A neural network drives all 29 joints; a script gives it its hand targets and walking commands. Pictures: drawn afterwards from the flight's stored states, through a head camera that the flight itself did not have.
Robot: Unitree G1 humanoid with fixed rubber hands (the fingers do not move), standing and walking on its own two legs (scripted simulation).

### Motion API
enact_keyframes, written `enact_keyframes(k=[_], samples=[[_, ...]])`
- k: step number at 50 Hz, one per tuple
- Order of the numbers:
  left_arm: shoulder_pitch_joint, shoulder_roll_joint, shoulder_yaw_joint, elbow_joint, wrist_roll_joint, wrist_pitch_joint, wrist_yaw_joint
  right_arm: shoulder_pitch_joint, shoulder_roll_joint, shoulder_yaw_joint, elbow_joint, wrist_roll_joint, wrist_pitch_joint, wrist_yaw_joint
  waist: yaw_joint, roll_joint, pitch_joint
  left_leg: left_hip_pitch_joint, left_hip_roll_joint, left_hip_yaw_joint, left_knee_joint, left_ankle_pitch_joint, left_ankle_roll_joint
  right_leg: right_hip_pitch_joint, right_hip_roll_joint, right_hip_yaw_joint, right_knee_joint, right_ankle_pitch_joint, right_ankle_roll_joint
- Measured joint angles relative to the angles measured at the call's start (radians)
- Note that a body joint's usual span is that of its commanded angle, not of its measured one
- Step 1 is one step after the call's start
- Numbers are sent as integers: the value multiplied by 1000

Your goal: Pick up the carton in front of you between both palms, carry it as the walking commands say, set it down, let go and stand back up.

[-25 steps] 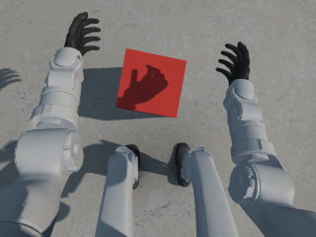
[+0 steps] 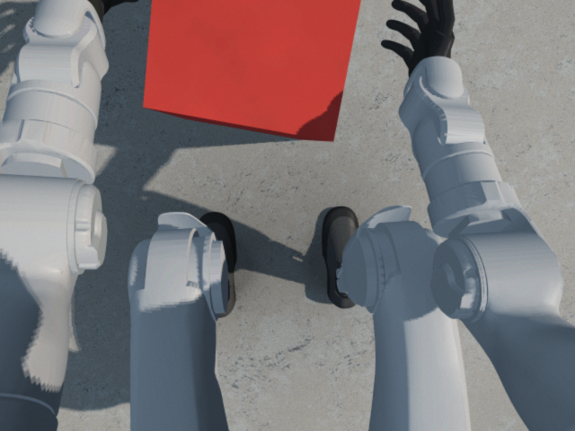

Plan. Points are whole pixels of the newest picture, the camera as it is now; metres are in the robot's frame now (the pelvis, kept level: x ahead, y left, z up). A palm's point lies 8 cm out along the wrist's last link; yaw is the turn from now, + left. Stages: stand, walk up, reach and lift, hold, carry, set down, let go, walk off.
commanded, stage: reach and lift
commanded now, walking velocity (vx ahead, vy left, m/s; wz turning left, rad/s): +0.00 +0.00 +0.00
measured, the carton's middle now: (254, 55) +0.52 +0.06 -0.28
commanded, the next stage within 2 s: none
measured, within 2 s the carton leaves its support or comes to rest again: leaves its support in 0.92 s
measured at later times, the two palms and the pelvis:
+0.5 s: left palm (117, 17) +0.53 +0.22 -0.21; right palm (419, 52) +0.51 -0.14 -0.19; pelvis +0.01 +0.00 -0.03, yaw +0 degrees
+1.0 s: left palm (133, 11) +0.53 +0.20 -0.20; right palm (399, 31) +0.53 -0.10 -0.18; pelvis +0.01 +0.01 -0.04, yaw +0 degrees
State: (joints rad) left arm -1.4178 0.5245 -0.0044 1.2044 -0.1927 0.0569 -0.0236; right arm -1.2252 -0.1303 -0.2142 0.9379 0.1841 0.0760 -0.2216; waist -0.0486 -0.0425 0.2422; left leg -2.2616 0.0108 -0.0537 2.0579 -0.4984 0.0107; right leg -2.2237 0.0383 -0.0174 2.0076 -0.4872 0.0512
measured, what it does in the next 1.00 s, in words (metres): stands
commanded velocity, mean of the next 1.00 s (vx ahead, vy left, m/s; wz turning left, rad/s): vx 0.00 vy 0.00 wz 0.00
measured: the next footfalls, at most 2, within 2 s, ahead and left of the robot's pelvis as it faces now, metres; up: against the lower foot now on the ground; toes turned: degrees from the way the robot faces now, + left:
none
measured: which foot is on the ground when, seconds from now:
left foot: down 0.00-1.00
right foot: down 0.00-1.00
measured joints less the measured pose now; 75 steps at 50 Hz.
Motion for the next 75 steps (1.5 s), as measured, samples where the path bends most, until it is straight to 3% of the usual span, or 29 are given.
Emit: enact_keyframes(k=[8,16,26,34,37,40,45,49,53,58,62,69,75], samples=[[-41,4,-59,44,-23,-44,26,-129,-84,69,169,96,-48,29,-2,-38,93,-32,12,1,101,-20,9,-33,16,2,92,-10,12],[17,-41,-94,-36,-37,-60,66,-104,-121,124,185,167,-90,37,17,-52,81,-46,18,14,143,-44,15,-52,22,16,137,-32,21],[20,-70,-72,14,-24,-57,61,-70,-69,86,195,105,-96,35,14,-26,28,-39,10,14,116,-41,12,-43,14,16,115,-35,17],[-37,-99,-124,73,-56,-69,54,-128,-25,96,224,86,-111,35,22,-22,32,-34,5,14,92,-27,7,-40,10,16,96,-25,10],[-65,-104,-139,106,-53,-64,63,-150,2,36,242,49,-119,-8,21,-23,34,-37,-2,12,87,-21,4,-39,3,13,93,-25,7],[-97,-110,-141,140,-31,-50,63,-159,16,-43,244,0,-111,-8,23,-28,28,-48,-6,8,92,-17,4,-47,2,10,97,-23,6],[-102,-126,-115,124,27,5,69,-154,25,-127,215,-70,-55,2,27,-36,14,-66,-6,7,121,-19,9,-61,12,14,122,-27,17],[-56,-153,-113,61,29,33,103,-122,21,-128,163,-59,-23,-11,24,-41,-5,-70,-5,15,138,-26,15,-65,22,27,140,-34,30],[29,-177,-107,-50,25,57,128,-18,34,-118,32,-27,1,-7,16,-50,-40,-56,-16,16,135,-30,11,-49,40,43,144,-50,49],[163,-231,-39,-225,75,132,123,147,84,-143,-157,-33,52,-5,34,-50,-114,-3,-31,12,98,-35,-6,2,58,58,119,-66,54],[240,-282,72,-288,151,188,100,202,136,-210,-211,-120,107,19,46,-36,-200,53,-42,8,35,-32,-17,55,47,56,65,-67,33],[284,-356,267,-272,317,233,44,222,205,-322,-220,-302,175,70,37,-1,-331,136,-69,-5,-120,-1,-33,140,57,59,-72,-57,22],[353,-403,332,-334,380,244,21,275,238,-335,-280,-359,199,89,39,4,-396,204,-64,-7,-232,13,-37,201,56,62,-180,-38,8]])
